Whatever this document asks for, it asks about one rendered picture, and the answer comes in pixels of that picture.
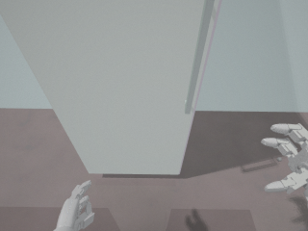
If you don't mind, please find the right robot hand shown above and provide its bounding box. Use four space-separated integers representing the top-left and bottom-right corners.
261 123 308 194

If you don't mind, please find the left robot hand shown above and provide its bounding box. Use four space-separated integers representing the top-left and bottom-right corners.
56 180 95 231

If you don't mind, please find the fridge door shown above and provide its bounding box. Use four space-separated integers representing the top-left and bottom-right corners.
0 0 219 175

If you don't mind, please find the handle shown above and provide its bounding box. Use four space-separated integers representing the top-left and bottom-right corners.
184 0 215 115

